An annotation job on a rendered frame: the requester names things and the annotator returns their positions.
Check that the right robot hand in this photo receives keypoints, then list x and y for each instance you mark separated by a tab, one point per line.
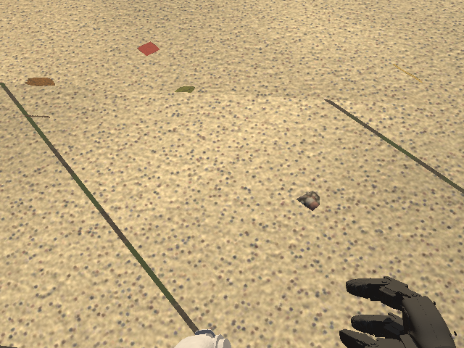
421	325

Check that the left robot shin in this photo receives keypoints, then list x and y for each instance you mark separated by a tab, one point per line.
205	331

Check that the robot left thigh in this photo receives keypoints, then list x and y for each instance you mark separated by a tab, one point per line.
204	341

